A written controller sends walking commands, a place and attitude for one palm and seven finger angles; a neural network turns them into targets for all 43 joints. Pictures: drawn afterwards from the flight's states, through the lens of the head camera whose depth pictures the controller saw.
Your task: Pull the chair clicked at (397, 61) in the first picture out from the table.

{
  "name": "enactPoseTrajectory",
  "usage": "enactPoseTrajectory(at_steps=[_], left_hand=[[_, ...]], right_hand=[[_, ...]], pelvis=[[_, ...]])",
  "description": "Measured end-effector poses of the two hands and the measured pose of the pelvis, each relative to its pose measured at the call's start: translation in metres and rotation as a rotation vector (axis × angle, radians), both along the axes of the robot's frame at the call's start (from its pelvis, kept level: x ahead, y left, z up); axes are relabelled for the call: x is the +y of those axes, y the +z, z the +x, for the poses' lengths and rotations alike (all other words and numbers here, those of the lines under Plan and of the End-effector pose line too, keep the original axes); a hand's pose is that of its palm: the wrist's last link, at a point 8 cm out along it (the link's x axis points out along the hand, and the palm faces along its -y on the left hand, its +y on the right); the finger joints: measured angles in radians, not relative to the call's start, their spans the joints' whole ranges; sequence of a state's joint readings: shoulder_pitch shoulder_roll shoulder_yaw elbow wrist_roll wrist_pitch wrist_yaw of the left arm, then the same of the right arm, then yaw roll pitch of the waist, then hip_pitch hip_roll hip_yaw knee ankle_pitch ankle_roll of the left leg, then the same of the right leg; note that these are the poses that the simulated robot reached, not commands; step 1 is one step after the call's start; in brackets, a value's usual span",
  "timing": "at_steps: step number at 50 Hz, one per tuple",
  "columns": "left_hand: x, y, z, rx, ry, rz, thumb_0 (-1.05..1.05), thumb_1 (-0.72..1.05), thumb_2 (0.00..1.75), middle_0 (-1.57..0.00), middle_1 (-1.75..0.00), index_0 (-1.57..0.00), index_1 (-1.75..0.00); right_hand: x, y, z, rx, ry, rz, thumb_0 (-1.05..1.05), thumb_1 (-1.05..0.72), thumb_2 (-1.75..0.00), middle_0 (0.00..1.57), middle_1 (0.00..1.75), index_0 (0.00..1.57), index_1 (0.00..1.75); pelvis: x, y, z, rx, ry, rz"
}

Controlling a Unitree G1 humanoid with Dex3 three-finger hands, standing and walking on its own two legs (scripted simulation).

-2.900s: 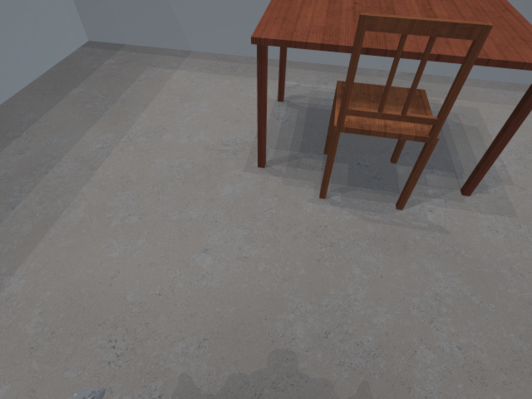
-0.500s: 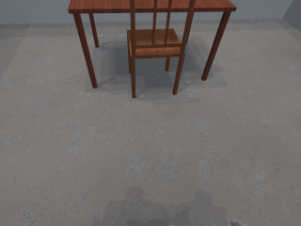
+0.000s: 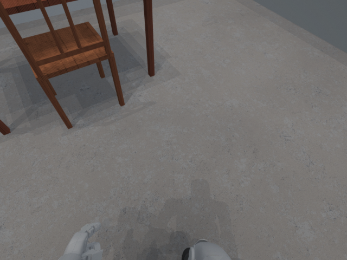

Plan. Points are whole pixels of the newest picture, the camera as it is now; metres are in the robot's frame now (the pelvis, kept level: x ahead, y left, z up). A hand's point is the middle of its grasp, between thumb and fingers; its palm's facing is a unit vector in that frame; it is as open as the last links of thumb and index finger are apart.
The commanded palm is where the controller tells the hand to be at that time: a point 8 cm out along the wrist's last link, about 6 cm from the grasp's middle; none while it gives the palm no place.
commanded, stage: walk to a spot facing it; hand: left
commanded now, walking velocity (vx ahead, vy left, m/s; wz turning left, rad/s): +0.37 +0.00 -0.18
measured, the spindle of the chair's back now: (49, 23) +1.04 +0.55 -0.06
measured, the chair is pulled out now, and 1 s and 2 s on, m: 0.00 0.00 0.00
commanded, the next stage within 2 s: turn to face it in 0.86 s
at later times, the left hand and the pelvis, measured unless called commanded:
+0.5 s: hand (89, 214) +0.25 +0.23 -0.15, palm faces -0.08 -0.99 -0.14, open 7.4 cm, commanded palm none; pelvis +0.22 +0.05 +0.03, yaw -8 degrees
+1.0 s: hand (144, 121) +0.57 +0.10 -0.15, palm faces -0.25 -0.95 -0.20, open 7.4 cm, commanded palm none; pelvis +0.44 -0.05 +0.01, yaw -16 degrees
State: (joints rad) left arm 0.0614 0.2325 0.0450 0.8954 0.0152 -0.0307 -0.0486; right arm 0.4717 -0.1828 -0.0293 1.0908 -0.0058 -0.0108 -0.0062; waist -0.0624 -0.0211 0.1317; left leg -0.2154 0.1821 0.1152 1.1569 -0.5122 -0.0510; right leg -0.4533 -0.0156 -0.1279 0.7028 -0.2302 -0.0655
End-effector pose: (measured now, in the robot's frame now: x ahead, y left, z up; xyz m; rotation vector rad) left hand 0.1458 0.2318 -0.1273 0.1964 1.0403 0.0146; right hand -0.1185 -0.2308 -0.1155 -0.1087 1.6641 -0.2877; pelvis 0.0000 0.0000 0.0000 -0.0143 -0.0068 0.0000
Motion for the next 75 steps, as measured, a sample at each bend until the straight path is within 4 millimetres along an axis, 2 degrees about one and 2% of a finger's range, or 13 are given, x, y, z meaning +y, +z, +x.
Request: enactPoseTrajectory(at_steps=[5, 11, 18, 23, 33, 40, 44, 47, 50, 54, 58, 68, 75], left_hand=[[-0.014, 0.01, 0.011, 0.077, -0.006, 0.002, 0.0, 0.91, 0.89, -0.2, -0.3, -0.2, -0.3], [0.009, 0.016, 0.031, 0.115, 0.038, 0.03, -0.01, 0.94, 0.89, -0.21, -0.3, -0.2, -0.3], [0.041, -0.01, 0.048, 0.223, 0.092, 0.005, 0.0, 0.92, 0.89, -0.2, -0.3, -0.2, -0.3], [0.049, -0.004, 0.081, 0.301, 0.058, 0.001, 0.01, 0.91, 0.89, -0.2, -0.3, -0.19, -0.3], [0.024, 0.005, 0.194, 0.31, -0.011, -0.017, 0.01, 0.92, 0.89, -0.2, -0.3, -0.19, -0.3], [-0.017, 0.0, 0.31, 0.275, -0.134, 0.022, 0.01, 0.93, 0.89, -0.2, -0.3, -0.19, -0.3], [-0.053, -0.007, 0.384, 0.159, -0.175, 0.036, 0.01, 0.92, 0.89, -0.2, -0.3, -0.19, -0.3], [-0.071, -0.003, 0.415, 0.102, -0.158, 0.038, 0.01, 0.91, 0.89, -0.2, -0.3, -0.19, -0.3], [-0.083, 0.007, 0.428, 0.11, -0.155, 0.048, 0.01, 0.91, 0.89, -0.2, -0.3, -0.19, -0.3], [-0.084, 0.019, 0.443, 0.126, -0.144, 0.083, 0.0, 0.94, 0.89, -0.2, -0.3, -0.2, -0.3], [-0.083, 0.022, 0.454, 0.137, -0.105, 0.076, 0.0, 0.95, 0.89, -0.2, -0.3, -0.2, -0.3], [-0.057, -0.015, 0.452, 0.237, 0.068, 0.012, 0.01, 0.92, 0.89, -0.2, -0.3, -0.2, -0.3], [-0.033, -0.002, 0.466, 0.237, 0.137, 0.047, 0.01, 0.91, 0.89, -0.2, -0.3, -0.2, -0.3]], right_hand=[[-0.009, 0.003, 0.096, -0.189, 0.014, -0.015, 0.01, -0.91, -0.89, 0.2, 0.3, 0.19, 0.29], [0.002, 0.012, 0.216, -0.409, 0.06, -0.005, 0.01, -0.91, -0.89, 0.19, 0.3, 0.19, 0.29], [0.026, 0.017, 0.324, -0.545, 0.116, -0.039, 0.0, -0.91, -0.89, 0.19, 0.3, 0.19, 0.29], [0.039, 0.025, 0.339, -0.519, 0.047, -0.075, 0.0, -0.93, -0.89, 0.2, 0.3, 0.2, 0.29], [0.064, 0.025, 0.31, -0.224, -0.107, -0.025, 0.0, -0.92, -0.89, 0.2, 0.3, 0.2, 0.29], [0.083, 0.013, 0.303, -0.045, -0.256, 0.072, 0.0, -0.91, -0.89, 0.2, 0.3, 0.2, 0.29], [0.073, -0.003, 0.319, 0.042, -0.314, 0.13, 0.01, -0.9, -0.89, 0.2, 0.3, 0.2, 0.29], [0.045, -0.013, 0.36, 0.007, -0.313, 0.122, 0.01, -0.9, -0.89, 0.2, 0.3, 0.2, 0.29], [0.007, -0.015, 0.426, -0.129, -0.274, 0.073, 0.01, -0.9, -0.89, 0.2, 0.3, 0.2, 0.29], [-0.033, -0.009, 0.518, -0.328, -0.219, 0.018, 0.01, -0.91, -0.89, 0.19, 0.3, 0.19, 0.29], [-0.063, -0.001, 0.578, -0.397, -0.148, -0.024, 0.02, -0.95, -0.89, 0.19, 0.3, 0.19, 0.29], [-0.067, 0.0, 0.704, -0.453, 0.076, -0.043, 0.01, -0.92, -0.89, 0.19, 0.3, 0.19, 0.29], [-0.056, 0.008, 0.736, -0.46, 0.141, -0.029, 0.01, -0.91, -0.89, 0.19, 0.3, 0.19, 0.29]], pelvis=[[-0.002, 0.018, 0.036, 0.001, -0.034, -0.008], [0.006, 0.026, 0.086, 0.011, -0.06, -0.024], [0.033, 0.014, 0.157, -0.002, -0.085, -0.036], [0.043, 0.025, 0.2, -0.007, -0.126, -0.022], [0.036, 0.035, 0.286, 0.004, -0.197, -0.011], [0.005, 0.022, 0.351, 0.003, -0.244, -0.002], [-0.026, 0.003, 0.394, -0.006, -0.262, 0.01], [-0.042, 0.003, 0.416, -0.019, -0.274, 0.008], [-0.052, 0.013, 0.437, -0.022, -0.282, 0.004], [-0.061, 0.024, 0.464, -0.011, -0.266, 0.001], [-0.063, 0.027, 0.49, -0.015, -0.229, -0.007], [-0.048, 0.006, 0.549, -0.028, -0.111, -0.015], [-0.043, 0.015, 0.558, -0.015, -0.052, -0.009]])
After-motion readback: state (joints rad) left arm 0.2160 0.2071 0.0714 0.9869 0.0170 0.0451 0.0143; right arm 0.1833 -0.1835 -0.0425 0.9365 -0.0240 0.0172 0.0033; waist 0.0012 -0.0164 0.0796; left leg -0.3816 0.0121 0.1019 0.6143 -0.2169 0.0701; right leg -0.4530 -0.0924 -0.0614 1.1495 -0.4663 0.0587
